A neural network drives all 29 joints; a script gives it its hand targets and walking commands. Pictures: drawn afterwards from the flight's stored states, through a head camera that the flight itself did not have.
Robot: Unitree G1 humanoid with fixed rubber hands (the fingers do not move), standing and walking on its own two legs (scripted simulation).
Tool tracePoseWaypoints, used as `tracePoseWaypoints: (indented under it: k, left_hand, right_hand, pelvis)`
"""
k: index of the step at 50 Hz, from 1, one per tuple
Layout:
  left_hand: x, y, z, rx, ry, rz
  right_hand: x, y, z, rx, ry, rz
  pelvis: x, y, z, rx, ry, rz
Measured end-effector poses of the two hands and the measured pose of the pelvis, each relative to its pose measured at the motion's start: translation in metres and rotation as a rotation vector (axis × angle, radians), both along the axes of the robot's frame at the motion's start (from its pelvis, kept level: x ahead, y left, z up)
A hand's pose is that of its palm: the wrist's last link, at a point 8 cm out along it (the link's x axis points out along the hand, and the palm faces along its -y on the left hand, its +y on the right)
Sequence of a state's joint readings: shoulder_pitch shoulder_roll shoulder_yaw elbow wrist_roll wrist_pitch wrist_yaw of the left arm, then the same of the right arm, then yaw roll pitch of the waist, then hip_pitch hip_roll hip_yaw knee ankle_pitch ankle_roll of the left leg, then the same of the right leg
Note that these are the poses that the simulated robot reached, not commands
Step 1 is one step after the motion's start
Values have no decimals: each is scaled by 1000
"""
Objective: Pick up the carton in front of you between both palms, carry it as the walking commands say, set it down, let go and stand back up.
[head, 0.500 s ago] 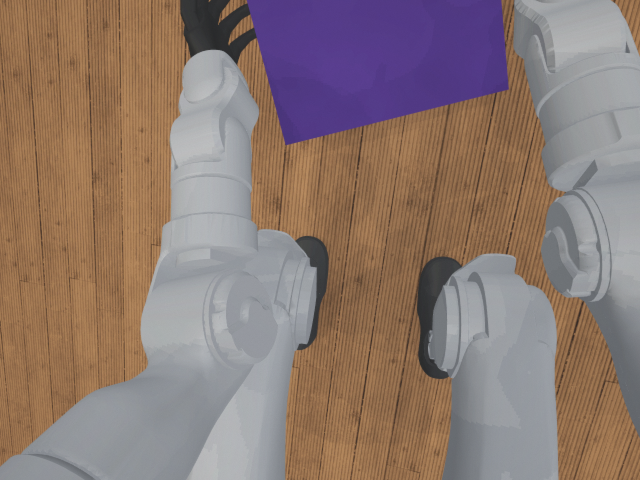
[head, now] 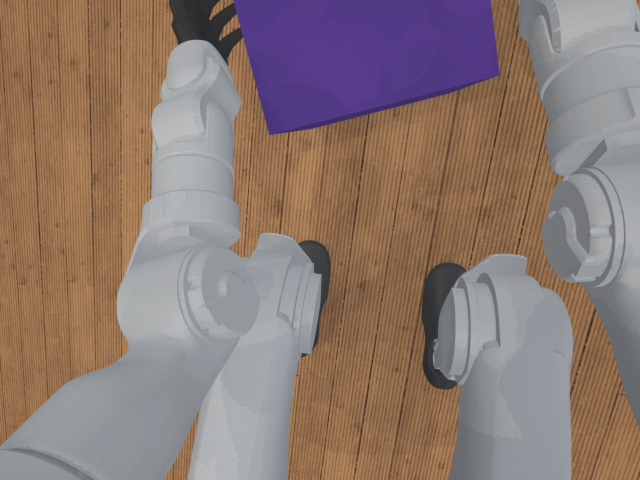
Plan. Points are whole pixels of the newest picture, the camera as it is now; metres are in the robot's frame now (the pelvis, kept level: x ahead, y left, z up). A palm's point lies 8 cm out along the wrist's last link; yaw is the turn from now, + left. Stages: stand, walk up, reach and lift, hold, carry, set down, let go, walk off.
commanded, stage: set down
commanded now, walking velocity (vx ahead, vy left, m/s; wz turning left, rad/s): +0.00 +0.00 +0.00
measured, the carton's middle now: (359, 21) +0.56 +0.02 -0.24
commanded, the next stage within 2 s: let go in 1.94 s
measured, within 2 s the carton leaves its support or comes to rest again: rests again in 0.20 s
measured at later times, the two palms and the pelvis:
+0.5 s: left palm (202, 38) +0.53 +0.17 -0.15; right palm out of the picture +0.58 -0.13 -0.17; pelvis +0.01 +0.00 -0.01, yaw +1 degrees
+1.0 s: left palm (194, 78) +0.49 +0.19 -0.16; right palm out of the picture +0.57 -0.19 -0.16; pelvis -0.01 +0.01 -0.01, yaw +0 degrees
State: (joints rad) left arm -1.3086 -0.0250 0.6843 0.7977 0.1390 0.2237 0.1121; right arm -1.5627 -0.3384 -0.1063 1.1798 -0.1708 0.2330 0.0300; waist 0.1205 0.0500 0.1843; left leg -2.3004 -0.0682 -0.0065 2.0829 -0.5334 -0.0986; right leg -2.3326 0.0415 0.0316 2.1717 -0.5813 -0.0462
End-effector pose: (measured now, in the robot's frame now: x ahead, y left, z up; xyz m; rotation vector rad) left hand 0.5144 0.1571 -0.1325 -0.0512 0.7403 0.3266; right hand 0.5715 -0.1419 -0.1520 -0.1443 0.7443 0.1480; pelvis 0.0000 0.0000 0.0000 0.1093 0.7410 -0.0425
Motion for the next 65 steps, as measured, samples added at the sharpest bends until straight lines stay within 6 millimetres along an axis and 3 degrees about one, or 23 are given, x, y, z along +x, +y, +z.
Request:
tracePoseWaypoints:
  k: [11, 33, 38, 41, 44, 50, 57, 65]
  left_hand:
    - [6, 12, -14, 15, 32, -6]
    - [11, 15, -26, 18, 15, -30]
    - [-13, 24, -46, 49, 94, -44]
    - [-23, 37, -48, 71, 84, -20]
    - [-27, 40, -48, 63, 69, -14]
    - [-23, 29, -31, 35, 10, -9]
    - [-21, 21, 17, 23, -57, 3]
    - [-23, 27, 71, 25, -62, 13]
  right_hand:
    - [3, 9, -9, 48, -23, 15]
    - [8, 8, -28, 44, -40, 44]
    - [-18, -15, -61, -21, 13, -8]
    - [-28, -36, -70, -45, 12, -49]
    - [-24, -48, -59, -50, -21, -62]
    - [3, -48, -11, -41, -88, -59]
    - [13, -36, 45, -41, -97, -60]
    - [8, -42, 92, -45, -71, -74]
  pelvis:
    - [3, 1, -5, -4, -9, 18]
    - [12, 4, -9, 3, -20, 26]
    - [9, 4, -9, 4, -49, 21]
    - [5, 4, -8, 2, -72, 20]
    - [0, 5, -8, -3, -86, 18]
    - [-8, 6, -6, -9, -100, 7]
    - [-8, 9, 18, -22, -87, 11]
    - [-2, 13, 61, -32, -18, 18]
